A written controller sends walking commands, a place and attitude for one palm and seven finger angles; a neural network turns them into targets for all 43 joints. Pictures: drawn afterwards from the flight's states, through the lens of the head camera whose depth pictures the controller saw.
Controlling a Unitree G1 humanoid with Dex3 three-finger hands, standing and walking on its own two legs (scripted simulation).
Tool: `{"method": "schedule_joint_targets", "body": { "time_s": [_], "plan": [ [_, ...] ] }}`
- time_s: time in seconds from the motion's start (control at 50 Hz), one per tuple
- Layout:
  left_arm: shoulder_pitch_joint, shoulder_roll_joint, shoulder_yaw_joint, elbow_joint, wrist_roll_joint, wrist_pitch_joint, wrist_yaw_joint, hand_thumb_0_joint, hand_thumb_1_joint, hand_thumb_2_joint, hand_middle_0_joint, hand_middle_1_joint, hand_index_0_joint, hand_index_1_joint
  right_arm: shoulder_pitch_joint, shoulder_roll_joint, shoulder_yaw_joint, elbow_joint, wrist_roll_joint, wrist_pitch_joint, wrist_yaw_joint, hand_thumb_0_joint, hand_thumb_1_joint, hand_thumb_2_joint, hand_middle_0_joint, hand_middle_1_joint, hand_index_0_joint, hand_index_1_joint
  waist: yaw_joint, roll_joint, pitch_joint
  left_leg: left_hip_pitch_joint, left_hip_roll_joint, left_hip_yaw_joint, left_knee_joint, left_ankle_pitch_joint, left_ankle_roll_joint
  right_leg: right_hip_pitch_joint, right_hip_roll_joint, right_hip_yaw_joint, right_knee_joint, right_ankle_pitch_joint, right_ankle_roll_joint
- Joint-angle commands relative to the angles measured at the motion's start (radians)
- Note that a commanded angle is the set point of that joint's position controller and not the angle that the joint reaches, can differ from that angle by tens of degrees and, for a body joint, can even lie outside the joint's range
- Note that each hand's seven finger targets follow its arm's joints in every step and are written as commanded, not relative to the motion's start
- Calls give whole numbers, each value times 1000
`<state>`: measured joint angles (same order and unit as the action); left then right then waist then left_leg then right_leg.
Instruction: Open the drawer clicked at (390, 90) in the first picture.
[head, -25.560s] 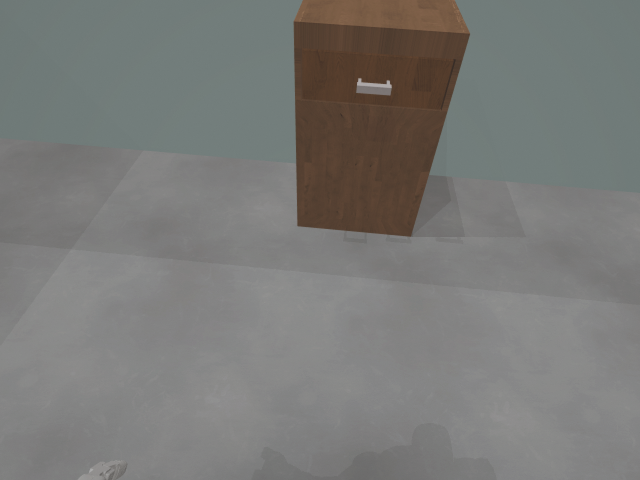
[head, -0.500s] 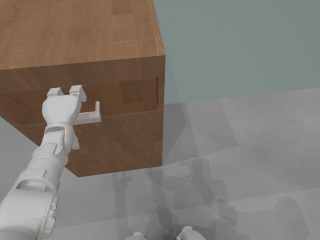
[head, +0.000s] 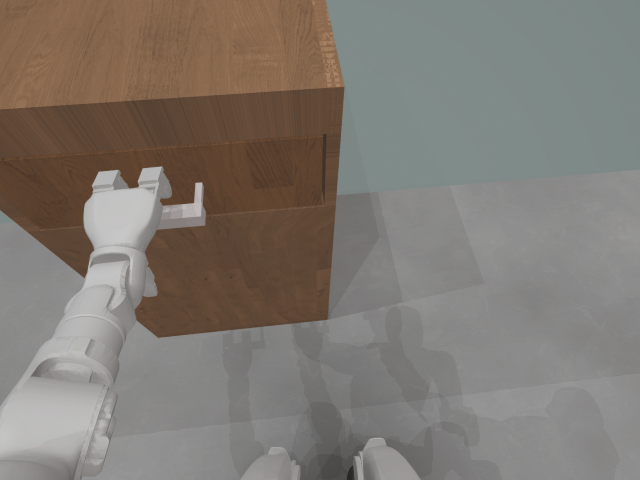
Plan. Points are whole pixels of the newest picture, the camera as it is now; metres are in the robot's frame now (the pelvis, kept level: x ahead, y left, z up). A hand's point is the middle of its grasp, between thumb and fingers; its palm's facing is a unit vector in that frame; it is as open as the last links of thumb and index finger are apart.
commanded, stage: lower the fingers behind the handle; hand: left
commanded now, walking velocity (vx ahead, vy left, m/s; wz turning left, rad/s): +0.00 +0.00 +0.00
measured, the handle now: (167, 204) +0.49 +0.24 -0.01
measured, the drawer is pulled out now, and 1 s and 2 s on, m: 0.00 0.00 0.01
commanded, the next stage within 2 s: close the thumb around the handle in 0.60 s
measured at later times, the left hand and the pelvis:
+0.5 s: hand (148, 242) +0.44 +0.26 -0.03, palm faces -0.01 -0.02 -1.00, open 13.8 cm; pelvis +0.00 +0.00 -0.01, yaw -1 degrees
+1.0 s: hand (147, 243) +0.43 +0.26 -0.03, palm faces -0.02 -0.02 -1.00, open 11.3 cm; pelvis +0.01 +0.01 -0.01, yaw -1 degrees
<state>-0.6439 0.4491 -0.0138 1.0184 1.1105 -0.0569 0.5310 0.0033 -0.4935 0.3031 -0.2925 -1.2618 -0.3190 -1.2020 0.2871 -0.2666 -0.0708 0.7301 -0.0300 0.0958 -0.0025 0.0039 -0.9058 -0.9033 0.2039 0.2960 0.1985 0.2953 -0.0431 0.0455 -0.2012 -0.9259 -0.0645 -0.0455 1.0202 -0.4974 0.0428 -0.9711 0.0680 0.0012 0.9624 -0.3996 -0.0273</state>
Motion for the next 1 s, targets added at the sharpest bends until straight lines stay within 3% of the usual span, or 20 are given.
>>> {"method": "schedule_joint_targets", "body": {
  "time_s": [0.0,0.04,0.08,0.1,0.12,0.14,0.16,0.2,0.26,0.28,0.34,0.36,0.4,0.54,0.6,0.68,0.76,0.78,0.86,0.98],
  "plan": [
    [-389,177,16,-104,-4,51,-1,0,-500,300,-300,-1200,-300,-1200,112,-144,-35,-61,7,-16,-9,0,-900,-900,200,300,200,300,-65,1,-371,249,39,5,-126,374,-13,231,-14,-9,-113,257,-19],
    [-376,171,11,-91,-11,58,-25,0,-500,300,-300,-1200,-300,-1200,114,-143,-31,-62,9,-18,-11,0,-900,-900,200,300,200,300,-62,3,-370,248,38,8,-126,369,-8,236,-14,-7,-116,258,-19],
    [-383,248,59,-107,-13,36,-45,0,-500,300,-300,-1200,-300,-1200,110,-149,-23,-64,6,-18,-20,0,-900,-900,200,300,200,300,-56,-20,-369,215,37,11,-119,344,0,259,-17,5,-112,259,-16],
    [-388,229,41,-127,-18,23,-53,0,-500,300,-300,-1200,-300,-1200,108,-143,-21,-72,4,-23,-23,0,-900,-900,200,300,200,300,-58,8,-387,208,34,17,-113,338,3,269,-18,10,-107,267,-15],
    [-378,264,73,-144,-18,3,-59,0,-500,300,-300,-1200,-300,-1200,109,-145,-19,-72,2,-24,-26,0,-900,-900,200,300,200,300,-47,-3,-399,201,35,13,-107,349,4,278,-19,12,-96,280,-17],
    [-362,236,51,-135,-11,-13,-64,0,-500,300,-300,-1200,-300,-1200,111,-138,-19,-71,1,-28,-27,0,-900,-900,200,300,200,300,-51,21,-397,195,34,17,-99,358,4,267,-19,13,-88,291,-17],
    [-329,271,84,-130,-7,-27,-64,0,-500,300,-300,-1200,-300,-1200,108,-143,-16,-66,-1,-29,-27,0,-900,-900,200,300,200,300,-37,12,-389,183,37,15,-91,357,3,255,-18,13,-78,285,-19],
    [-313,239,67,-144,2,-52,-55,0,-500,300,-300,-1200,-300,-1200,107,-136,-19,-72,-3,-33,-26,0,-900,-900,200,300,200,300,-39,23,-376,180,39,15,-80,363,0,226,-15,8,-70,279,-21],
    [-298,279,113,-193,5,-78,-28,0,-500,300,-300,-1200,-300,-1200,110,-141,-25,-70,-7,-33,-19,0,-900,-900,200,300,200,300,-20,59,-432,219,44,4,-66,422,-13,208,-11,2,-44,295,-25],
    [-304,250,95,-210,2,-80,-17,0,-500,300,-300,-1200,-300,-1200,110,-137,-28,-74,-7,-33,-18,0,-900,-900,200,300,200,300,-28,64,-438,231,44,5,-63,441,-15,203,-10,-2,-43,305,-24],
    [-317,231,97,-220,-2,-72,14,0,-500,300,-300,-1200,-300,-1200,119,-140,-38,-59,-10,-33,-10,0,-900,-900,200,300,200,300,-39,55,-455,265,53,-8,-55,480,-24,177,-8,-14,-37,308,-20],
    [-318,259,120,-228,-3,-65,23,0,-500,300,-300,-1200,-300,-1200,119,-145,-38,-56,-11,-29,-9,0,-900,-900,200,300,200,300,-33,48,-467,268,52,-7,-54,496,-26,190,-7,-13,-33,323,-21],
    [-316,218,90,-212,-4,-40,31,0,-500,300,-300,-1200,-300,-1200,116,-142,-40,-54,-9,-24,-6,0,-900,-900,200,300,200,300,-40,47,-453,270,51,-3,-59,497,-26,193,-7,-16,-43,325,-20],
    [-326,225,77,-185,-5,22,15,0,-500,300,-300,-1200,-300,-1200,105,-147,-33,-51,-5,-7,-7,0,-900,-900,200,300,200,300,-43,54,-437,301,54,-5,-86,497,-30,207,-8,-19,-66,314,-19],
    [-334,244,80,-174,-7,23,-2,0,-500,300,-300,-1200,-300,-1200,101,-149,-26,-56,-2,-9,-12,0,-900,-900,200,300,200,300,-42,25,-398,259,50,1,-101,437,-17,233,-11,-14,-78,297,-19],
    [-311,241,81,-190,-8,-2,-19,0,-500,300,-300,-1200,-300,-1200,98,-144,-24,-66,-3,-12,-16,0,-900,-900,200,300,200,300,-31,47,-397,264,48,8,-99,447,-15,239,-11,-8,-78,311,-21],
    [-280,249,91,-177,-5,-27,-22,0,-276,396,-316,-1224,-316,-1224,93,-142,-22,-74,-2,-12,-18,0,-900,-900,200,300,200,300,-31,20,-370,218,45,8,-93,423,-10,239,-13,-3,-71,309,-22],
    [-300,234,78,-187,0,-34,-17,0,-220,420,-320,-1230,-320,-1230,94,-141,-25,-73,-3,-16,-18,0,-900,-900,200,300,200,300,-40,24,-377,225,47,6,-88,426,-11,225,-13,-4,-69,308,-21],
    [-306,251,102,-224,3,-47,9,0,4,516,-336,-1254,-336,-1254,99,-144,-31,-69,-7,-16,-14,0,-900,-900,200,300,200,300,-29,72,-421,284,53,-6,-75,494,-29,191,-9,-14,-48,312,-25],
    [-317,209,77,-217,1,-13,28,0,340,660,-360,-1290,-360,-1290,100,-144,-36,-63,-8,-12,-6,0,-900,-900,200,300,200,300,-37,73,-436,295,54,-5,-74,504,-34,190,-8,-20,-51,315,-22]
  ]
}}
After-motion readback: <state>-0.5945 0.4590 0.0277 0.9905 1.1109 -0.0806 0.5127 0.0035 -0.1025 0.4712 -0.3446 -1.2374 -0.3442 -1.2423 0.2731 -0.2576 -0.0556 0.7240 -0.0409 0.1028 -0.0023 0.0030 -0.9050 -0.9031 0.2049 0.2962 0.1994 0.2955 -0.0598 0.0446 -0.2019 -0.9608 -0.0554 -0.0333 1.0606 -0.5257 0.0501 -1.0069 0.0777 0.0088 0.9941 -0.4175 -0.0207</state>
